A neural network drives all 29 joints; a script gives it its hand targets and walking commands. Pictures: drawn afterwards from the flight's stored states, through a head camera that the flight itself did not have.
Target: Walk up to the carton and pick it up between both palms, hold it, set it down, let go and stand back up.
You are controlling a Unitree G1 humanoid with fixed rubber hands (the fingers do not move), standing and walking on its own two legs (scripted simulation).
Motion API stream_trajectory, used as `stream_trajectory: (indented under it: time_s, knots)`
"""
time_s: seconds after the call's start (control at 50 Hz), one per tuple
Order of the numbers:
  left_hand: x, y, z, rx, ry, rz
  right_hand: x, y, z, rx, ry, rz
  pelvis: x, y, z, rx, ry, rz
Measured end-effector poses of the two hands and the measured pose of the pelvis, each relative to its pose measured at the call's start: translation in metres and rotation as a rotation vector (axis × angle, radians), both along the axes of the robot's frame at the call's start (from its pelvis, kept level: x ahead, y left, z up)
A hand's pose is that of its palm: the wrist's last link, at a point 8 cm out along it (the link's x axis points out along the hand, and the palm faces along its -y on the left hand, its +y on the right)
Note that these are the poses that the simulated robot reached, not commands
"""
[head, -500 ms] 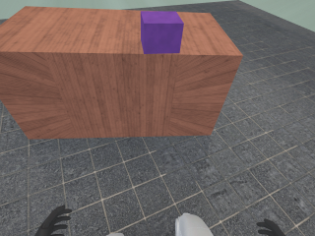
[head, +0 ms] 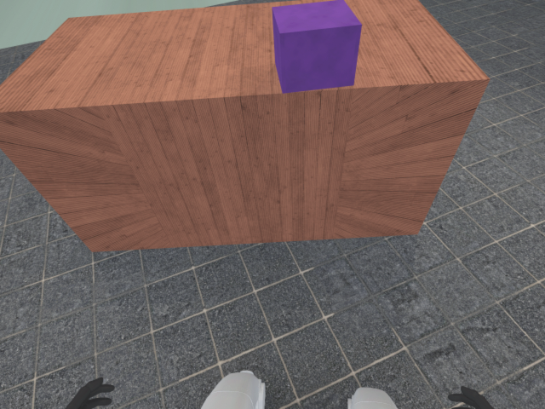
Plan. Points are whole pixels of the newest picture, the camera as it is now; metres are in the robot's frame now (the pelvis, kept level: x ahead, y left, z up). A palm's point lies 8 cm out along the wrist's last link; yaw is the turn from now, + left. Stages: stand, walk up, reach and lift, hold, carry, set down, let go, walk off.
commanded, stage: walk up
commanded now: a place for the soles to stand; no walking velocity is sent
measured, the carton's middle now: (313, 46) +0.95 -0.05 +0.07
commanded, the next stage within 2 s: none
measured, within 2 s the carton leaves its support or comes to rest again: neither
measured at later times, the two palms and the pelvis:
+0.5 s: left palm (148, 305) +0.28 +0.26 -0.08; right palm (529, 357) +0.20 -0.34 -0.05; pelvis +0.14 -0.03 +0.00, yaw -1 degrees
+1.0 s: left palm (120, 273) +0.33 +0.32 -0.06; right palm (453, 275) +0.34 -0.29 -0.07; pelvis +0.26 +0.01 +0.01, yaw +0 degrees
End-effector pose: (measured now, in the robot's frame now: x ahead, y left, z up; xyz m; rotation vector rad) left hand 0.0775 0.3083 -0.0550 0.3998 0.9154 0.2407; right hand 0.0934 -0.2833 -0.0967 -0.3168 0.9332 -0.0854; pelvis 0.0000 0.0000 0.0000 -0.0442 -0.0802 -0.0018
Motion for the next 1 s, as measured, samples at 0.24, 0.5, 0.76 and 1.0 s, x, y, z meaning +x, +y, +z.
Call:
stream_trajectory:
  time_s: [0.24, 0.5, 0.76, 1.0]
  knots:
    - [0.102, 0.006, -0.021, -0.127, -0.031, -0.061, 0.041, -0.006, 0.064, -0.190, -0.027, -0.058, 0.062, 0.019, 0.016, 0.028, -0.006, -0.014]
    - [0.203, -0.047, -0.026, -0.129, -0.066, -0.099, 0.106, -0.057, 0.046, -0.194, 0.035, -0.084, 0.138, -0.027, 0.004, 0.068, 0.021, -0.021]
    - [0.200, -0.018, 0.019, 0.034, 0.029, -0.012, 0.195, -0.034, 0.010, -0.039, 0.011, -0.038, 0.205, -0.027, 0.013, 0.044, -0.008, -0.006]
    - [0.256, 0.015, -0.007, -0.032, 0.058, 0.002, 0.247, -0.002, 0.025, -0.093, -0.009, -0.023, 0.256, 0.011, 0.008, 0.036, -0.011, 0.002]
